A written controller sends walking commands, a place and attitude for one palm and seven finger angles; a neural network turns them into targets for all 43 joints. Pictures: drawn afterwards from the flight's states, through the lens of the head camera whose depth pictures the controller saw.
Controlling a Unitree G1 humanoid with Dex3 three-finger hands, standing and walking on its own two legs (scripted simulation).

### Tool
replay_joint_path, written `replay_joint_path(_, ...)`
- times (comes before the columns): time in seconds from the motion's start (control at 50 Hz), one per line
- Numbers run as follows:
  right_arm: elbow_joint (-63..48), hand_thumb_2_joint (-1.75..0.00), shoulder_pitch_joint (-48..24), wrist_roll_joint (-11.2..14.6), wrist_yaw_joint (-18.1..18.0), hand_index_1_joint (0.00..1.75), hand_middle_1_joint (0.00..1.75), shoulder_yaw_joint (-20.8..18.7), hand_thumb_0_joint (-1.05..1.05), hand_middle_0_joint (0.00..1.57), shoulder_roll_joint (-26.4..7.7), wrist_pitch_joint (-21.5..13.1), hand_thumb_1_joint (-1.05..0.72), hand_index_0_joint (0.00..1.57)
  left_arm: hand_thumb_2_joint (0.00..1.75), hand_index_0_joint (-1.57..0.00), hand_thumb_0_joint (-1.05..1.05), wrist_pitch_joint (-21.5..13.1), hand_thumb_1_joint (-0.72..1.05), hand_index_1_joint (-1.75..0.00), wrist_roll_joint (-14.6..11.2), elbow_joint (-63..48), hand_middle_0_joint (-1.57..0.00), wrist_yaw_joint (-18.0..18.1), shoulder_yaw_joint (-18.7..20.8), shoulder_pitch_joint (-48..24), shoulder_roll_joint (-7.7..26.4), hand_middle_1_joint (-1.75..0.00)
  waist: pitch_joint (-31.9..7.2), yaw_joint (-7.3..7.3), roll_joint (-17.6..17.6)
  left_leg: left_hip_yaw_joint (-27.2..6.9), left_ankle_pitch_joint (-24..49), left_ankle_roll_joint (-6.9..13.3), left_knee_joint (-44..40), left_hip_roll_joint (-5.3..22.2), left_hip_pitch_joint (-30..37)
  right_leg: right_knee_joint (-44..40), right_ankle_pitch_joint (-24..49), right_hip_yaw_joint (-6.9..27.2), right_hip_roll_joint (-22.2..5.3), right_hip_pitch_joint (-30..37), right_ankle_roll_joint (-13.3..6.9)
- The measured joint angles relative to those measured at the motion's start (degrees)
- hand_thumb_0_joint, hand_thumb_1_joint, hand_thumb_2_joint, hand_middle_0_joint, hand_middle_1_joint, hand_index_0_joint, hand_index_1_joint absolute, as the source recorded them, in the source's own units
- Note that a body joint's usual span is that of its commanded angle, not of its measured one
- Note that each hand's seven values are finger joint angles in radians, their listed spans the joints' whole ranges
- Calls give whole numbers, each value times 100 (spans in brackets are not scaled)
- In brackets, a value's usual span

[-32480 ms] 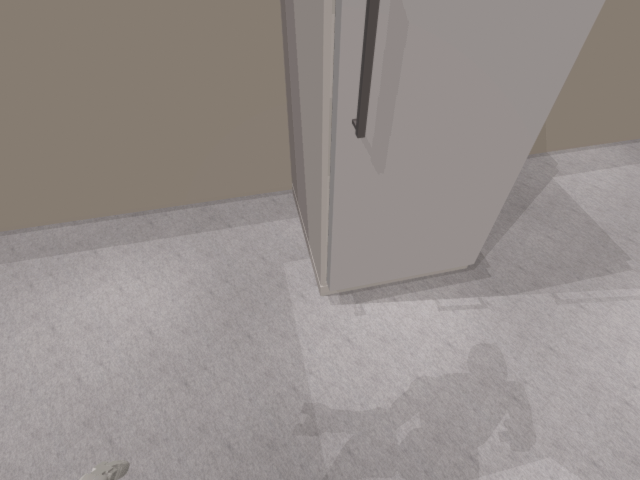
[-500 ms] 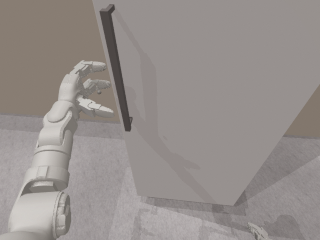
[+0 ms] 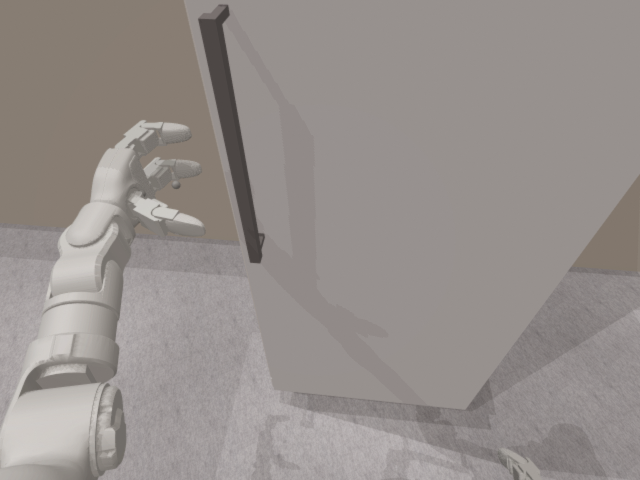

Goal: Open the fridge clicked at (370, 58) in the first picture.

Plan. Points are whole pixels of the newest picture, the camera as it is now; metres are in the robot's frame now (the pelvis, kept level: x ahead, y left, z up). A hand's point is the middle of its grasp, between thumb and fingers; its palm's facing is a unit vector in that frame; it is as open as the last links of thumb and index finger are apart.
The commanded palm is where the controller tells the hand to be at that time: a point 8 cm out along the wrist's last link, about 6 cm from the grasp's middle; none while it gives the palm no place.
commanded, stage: move the hooked fingers beside the handle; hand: left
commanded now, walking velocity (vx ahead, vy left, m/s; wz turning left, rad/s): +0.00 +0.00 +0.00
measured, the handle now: (242, 161) +0.48 +0.12 +0.17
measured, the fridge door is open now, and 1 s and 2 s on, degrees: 0 0 0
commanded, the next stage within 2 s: feel for the door with the fingertips in 0.76 s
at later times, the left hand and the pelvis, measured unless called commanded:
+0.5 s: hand (179, 185) +0.42 +0.19 +0.18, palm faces -0.03 -1.00 +0.00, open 14.0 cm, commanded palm +0.39 +0.23 +0.18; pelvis +0.00 +0.00 +0.00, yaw +0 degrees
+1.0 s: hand (185, 189) +0.40 +0.18 +0.18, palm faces -0.05 -1.00 +0.00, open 14.0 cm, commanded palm +0.39 +0.22 +0.18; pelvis +0.00 +0.00 +0.00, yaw +1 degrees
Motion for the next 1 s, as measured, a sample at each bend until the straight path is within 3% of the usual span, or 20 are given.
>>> replay_joint_path(0.78,-26,-90,-13,-40,38,30,29,-10,1,20,8,37,-91,20,30,-30,-1,45,-50,-120,32,-64,-30,66,8,-8,-99,-120,-47,-32,14,10,-78,12,83,-8,-86,59,-59,20,-10,-81,15)
replay_joint_path(1.0,-15,-90,-78,-2,21,30,29,-11,1,20,-1,56,-91,20,30,-30,-1,230,-50,-120,-24,-376,-30,95,-174,135,-205,-120,-33,55,20,-60,-68,-6,102,-12,-43,62,-68,-49,-4,-4,-4)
